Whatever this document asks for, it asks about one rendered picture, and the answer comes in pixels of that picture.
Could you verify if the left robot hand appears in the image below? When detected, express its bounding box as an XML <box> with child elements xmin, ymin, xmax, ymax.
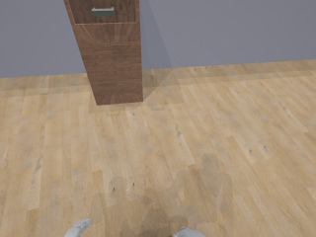
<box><xmin>64</xmin><ymin>218</ymin><xmax>92</xmax><ymax>237</ymax></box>

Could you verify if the cabinet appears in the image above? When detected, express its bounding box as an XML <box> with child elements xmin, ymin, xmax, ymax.
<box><xmin>63</xmin><ymin>0</ymin><xmax>143</xmax><ymax>106</ymax></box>

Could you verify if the handle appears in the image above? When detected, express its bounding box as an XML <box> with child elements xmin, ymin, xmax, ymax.
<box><xmin>92</xmin><ymin>7</ymin><xmax>115</xmax><ymax>17</ymax></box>

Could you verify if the drawer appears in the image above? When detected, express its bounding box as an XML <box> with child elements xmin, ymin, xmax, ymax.
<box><xmin>68</xmin><ymin>0</ymin><xmax>136</xmax><ymax>24</ymax></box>

